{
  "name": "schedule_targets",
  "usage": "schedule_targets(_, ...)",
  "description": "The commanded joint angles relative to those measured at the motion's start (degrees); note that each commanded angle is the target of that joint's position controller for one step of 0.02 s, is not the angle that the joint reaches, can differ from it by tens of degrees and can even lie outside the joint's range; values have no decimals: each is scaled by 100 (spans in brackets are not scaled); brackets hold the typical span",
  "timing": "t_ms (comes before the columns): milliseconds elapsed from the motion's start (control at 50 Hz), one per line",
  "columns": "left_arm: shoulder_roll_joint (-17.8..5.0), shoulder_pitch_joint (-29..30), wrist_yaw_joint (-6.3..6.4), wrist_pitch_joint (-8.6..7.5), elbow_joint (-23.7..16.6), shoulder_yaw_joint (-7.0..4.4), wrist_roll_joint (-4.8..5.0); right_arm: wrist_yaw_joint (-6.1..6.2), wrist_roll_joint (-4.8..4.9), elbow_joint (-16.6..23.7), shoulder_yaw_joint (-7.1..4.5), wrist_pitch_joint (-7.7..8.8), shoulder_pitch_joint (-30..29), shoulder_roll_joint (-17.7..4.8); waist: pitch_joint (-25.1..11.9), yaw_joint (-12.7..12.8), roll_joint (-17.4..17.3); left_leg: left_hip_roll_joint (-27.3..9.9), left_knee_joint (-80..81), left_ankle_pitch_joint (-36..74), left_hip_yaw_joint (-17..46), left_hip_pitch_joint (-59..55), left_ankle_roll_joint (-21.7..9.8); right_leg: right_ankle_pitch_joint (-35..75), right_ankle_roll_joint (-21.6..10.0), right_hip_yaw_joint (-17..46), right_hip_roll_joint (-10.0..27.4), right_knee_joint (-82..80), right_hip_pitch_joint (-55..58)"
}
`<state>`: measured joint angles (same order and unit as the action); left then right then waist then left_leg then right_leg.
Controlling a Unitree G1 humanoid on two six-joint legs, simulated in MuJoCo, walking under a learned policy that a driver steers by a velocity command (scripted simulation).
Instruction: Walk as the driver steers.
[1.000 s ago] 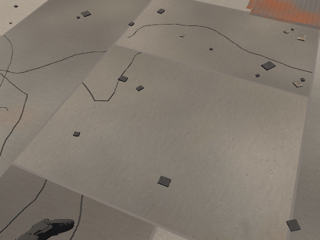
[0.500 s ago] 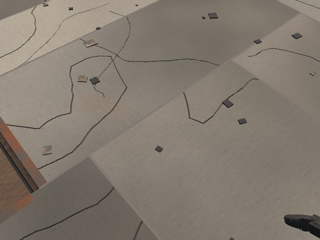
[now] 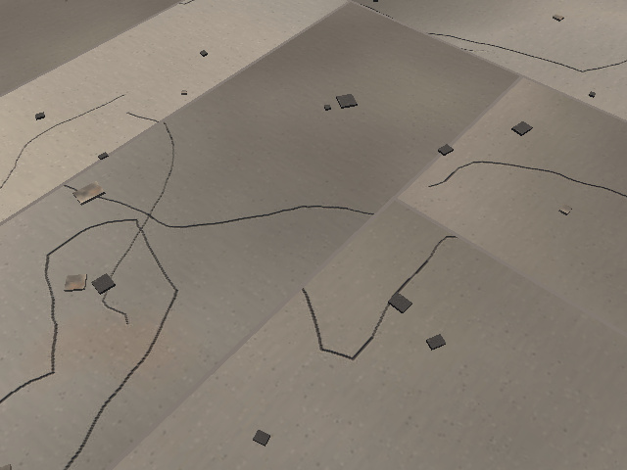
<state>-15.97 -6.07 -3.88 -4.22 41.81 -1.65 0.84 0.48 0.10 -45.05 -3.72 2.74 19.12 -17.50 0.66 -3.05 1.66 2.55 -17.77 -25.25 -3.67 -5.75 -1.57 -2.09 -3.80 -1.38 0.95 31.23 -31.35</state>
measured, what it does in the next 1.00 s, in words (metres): walks ahead, turning right: right foot, then left foot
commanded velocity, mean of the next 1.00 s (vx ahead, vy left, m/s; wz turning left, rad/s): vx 0.50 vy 0.00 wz -0.26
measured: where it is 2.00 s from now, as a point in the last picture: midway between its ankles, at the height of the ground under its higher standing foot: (359, 254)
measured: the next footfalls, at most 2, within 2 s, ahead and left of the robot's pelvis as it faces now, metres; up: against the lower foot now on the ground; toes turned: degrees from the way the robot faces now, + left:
right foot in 0.02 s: +0.18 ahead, -0.10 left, +0.00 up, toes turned -2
left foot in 0.48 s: +0.48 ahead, +0.07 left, +0.00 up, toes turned -18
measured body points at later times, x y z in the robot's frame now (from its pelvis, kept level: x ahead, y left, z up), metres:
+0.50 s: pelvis +0.31 -0.01 +0.00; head +0.33 -0.01 +0.45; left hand +0.42 +0.27 -0.11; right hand +0.46 -0.30 -0.06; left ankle +0.44 +0.08 -0.73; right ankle +0.15 -0.10 -0.72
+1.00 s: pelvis +0.56 -0.10 +0.00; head +0.59 -0.11 +0.45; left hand +0.87 +0.04 -0.05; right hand +0.45 -0.36 -0.13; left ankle +0.45 +0.08 -0.72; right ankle +0.64 -0.24 -0.72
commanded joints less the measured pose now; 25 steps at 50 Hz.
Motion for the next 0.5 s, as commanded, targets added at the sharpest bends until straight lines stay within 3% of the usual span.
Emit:
schedule_targets(20,-1287,-1436,84,-24,-123,-505,-10,164,-50,417,-183,-39,-135,-887,-1135,984,-289,-1200,-3012,5676,-120,1121,-229,27,-573,398,-21,20,2660)
schedule_targets(40,-1862,-1849,117,-20,-129,-644,10,74,-149,638,28,101,554,-272,-1918,656,1136,-103,-5356,1754,-30,3640,247,-857,-1736,3430,1456,-271,4912)
schedule_targets(60,-1382,-2005,118,-17,-120,-511,70,-21,-105,560,48,288,263,-430,-2379,911,967,208,-6016,-648,946,4574,222,-1533,-1876,4888,1724,-1171,5547)
schedule_targets(80,-1148,-1774,156,-3,-154,-435,35,-116,130,741,-29,421,-274,-739,-1595,992,658,-159,-6146,-306,1141,5092,111,-1756,-1565,4114,1607,-1318,5056)
schedule_targets(100,-1081,-1438,187,7,-243,-419,14,-121,146,847,4,500,-640,-718,-1015,887,131,-410,-5763,135,1032,5075,49,-1473,-1390,3482,1400,-1382,4220)
schedule_targets(120,-969,-1123,203,25,-315,-380,-2,-88,18,880,-15,524,-823,-707,-540,685,-206,-591,-5208,395,947,4891,72,-895,-1297,2989,1206,-1484,3380)
schedule_targets(140,-861,-932,227,23,-403,-332,-65,-58,-57,888,-51,486,-769,-723,-377,472,-103,-727,-4861,589,952,4489,115,-339,-1266,2674,1041,-1612,2797)
schedule_targets(180,-836,-765,267,34,-497,-331,-64,-39,-105,866,-47,376,-537,-618,-303,261,134,-774,-4428,676,880,4136,284,265,-1329,2361,858,-1787,2227)
schedule_targets(240,-1024,-858,369,32,-457,-395,-19,3,-127,936,32,280,-811,-410,-142,289,147,-692,-3449,1335,691,4025,551,709,-1265,1830,633,-1875,1660)
schedule_targets(300,-1077,-1073,446,98,-368,-425,40,-29,-98,1052,106,321,-1481,-239,-93,563,248,-440,-2074,2615,649,3548,633,263,-948,1547,314,-1765,1399)
schedule_targets(380,-1012,-1462,484,179,-207,-417,75,-131,20,1120,63,413,-1901,-384,-137,747,361,-290,-1234,3034,773,3258,555,-305,-796,1963,539,-1434,1894)
schedule_targets(420,-952,-1528,488,192,-147,-405,40,-173,15,1097,8,461,-1826,-505,-125,681,447,-347,-1060,2746,826,3190,372,-285,-704,2227,761,-1139,2305)
schedule_targets(460,-905,-1438,469,215,-147,-396,4,-158,-8,976,-70,500,-1367,-606,-192,390,540,-292,-798,2385,645,2587,101,256,-566,2256,716,-680,2428)
schedule_targets(480,-718,-1433,446,203,-178,-326,-24,-124,-71,876,-154,528,-833,-779,-596,125,430,-489,-783,2328,768,1696,-133,637,-407,2031,429,79,2303)
schedule_targets(500,-430,-1640,436,179,-267,-208,-124,-99,-141,809,-239,534,-36,-1116,-1415,-104,-294,-1435,-959,2249,1828,203,-577,-356,-195,1611,12,1654,1544)
Velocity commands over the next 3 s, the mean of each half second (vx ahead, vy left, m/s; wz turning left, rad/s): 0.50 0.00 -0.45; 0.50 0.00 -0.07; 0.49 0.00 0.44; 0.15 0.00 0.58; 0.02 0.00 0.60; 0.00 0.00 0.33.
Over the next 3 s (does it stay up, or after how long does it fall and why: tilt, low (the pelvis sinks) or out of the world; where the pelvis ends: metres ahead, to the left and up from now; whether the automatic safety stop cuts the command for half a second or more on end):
stays up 0.99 -0.11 0.02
